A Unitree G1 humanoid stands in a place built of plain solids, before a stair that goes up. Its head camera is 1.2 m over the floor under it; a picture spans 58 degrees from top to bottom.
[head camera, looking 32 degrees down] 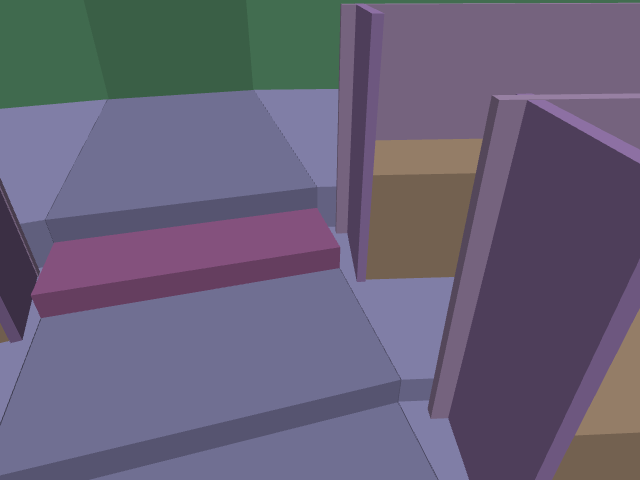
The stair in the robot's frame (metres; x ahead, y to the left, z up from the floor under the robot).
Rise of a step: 0.11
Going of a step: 0.49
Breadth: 1.16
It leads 16 degrees to the left of straight ahead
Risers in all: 3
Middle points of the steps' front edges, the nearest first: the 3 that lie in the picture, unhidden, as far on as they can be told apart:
0.76 0.30 0.11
1.36 0.47 0.22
1.71 0.57 0.33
